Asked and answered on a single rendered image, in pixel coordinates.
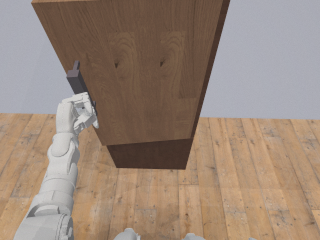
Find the robot left upper arm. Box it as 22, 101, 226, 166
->
15, 213, 74, 240

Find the right robot shin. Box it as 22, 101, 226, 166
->
185, 233, 195, 237

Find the left robot shin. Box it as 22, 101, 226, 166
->
124, 228, 134, 232

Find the handle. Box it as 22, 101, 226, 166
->
66, 60, 98, 117

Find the robot left forearm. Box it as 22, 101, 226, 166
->
13, 132, 80, 240

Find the cupboard door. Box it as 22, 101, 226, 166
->
31, 0, 223, 146

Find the left robot hand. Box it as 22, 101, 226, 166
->
55, 92, 99, 138

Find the robot shin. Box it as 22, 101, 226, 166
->
185, 233, 195, 237
124, 228, 134, 232

